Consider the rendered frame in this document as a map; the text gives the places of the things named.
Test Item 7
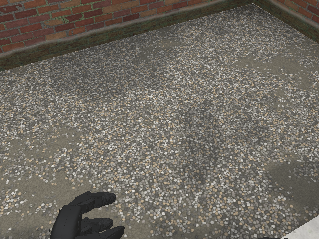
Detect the robot left hand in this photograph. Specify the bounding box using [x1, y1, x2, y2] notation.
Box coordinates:
[49, 191, 125, 239]

